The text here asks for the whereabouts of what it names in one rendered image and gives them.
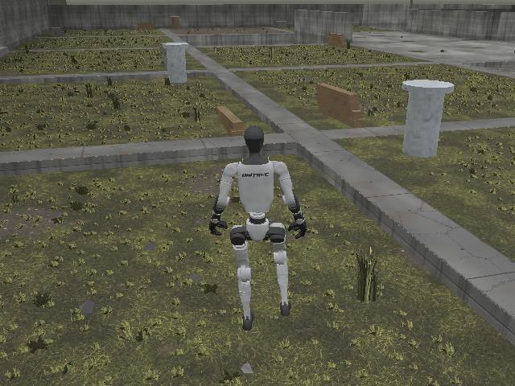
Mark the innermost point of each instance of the robot right forearm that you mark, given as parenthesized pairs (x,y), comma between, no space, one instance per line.
(296,211)

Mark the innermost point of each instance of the robot left thigh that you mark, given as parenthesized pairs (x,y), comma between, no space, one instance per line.
(240,247)

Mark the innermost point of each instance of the robot right foot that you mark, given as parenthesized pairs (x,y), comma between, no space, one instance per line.
(285,310)

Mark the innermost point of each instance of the robot left forearm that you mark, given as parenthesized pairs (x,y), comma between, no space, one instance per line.
(217,212)

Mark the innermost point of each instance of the right robot upper arm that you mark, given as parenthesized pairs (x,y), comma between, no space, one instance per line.
(280,168)

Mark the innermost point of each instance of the robot right hand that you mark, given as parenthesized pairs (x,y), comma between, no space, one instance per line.
(296,227)

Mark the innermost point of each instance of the left robot upper arm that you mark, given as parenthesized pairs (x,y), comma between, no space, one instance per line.
(226,183)

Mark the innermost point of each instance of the robot left hand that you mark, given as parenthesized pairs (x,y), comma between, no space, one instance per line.
(220,224)

